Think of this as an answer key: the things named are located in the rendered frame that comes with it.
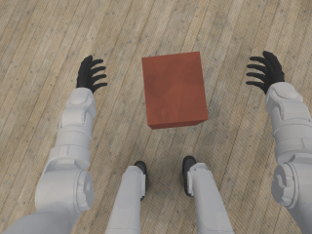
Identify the left robot forearm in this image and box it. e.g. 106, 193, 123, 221
34, 87, 98, 210

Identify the carton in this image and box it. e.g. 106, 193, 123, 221
141, 51, 209, 130

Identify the left robot upper arm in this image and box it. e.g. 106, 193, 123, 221
2, 169, 95, 234

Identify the robot right shin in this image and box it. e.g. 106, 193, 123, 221
189, 163, 213, 175

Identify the right robot upper arm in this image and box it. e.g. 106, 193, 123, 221
271, 162, 312, 234

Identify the right robot forearm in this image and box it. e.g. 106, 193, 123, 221
265, 82, 312, 165

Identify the robot left foot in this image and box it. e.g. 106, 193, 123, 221
134, 161, 147, 201

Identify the robot left hand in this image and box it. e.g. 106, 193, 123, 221
76, 55, 107, 94

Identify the robot right hand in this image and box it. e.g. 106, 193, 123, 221
246, 51, 285, 95

